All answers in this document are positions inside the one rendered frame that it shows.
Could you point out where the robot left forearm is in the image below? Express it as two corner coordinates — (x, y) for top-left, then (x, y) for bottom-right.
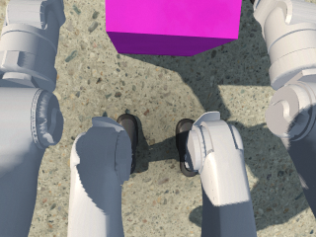
(0, 0), (66, 93)

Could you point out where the robot right forearm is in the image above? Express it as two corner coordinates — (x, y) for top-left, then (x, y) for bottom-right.
(253, 0), (316, 90)

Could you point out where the robot right shin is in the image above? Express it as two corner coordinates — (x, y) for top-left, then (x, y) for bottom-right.
(184, 111), (244, 172)

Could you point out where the robot left upper arm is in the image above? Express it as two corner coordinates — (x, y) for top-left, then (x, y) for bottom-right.
(0, 87), (64, 237)

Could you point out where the robot right upper arm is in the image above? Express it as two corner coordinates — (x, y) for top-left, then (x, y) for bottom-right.
(265, 81), (316, 218)

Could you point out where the carton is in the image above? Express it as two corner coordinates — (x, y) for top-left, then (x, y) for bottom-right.
(105, 0), (242, 56)

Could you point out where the robot right foot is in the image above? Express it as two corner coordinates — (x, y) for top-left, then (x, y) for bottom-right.
(175, 118), (198, 178)

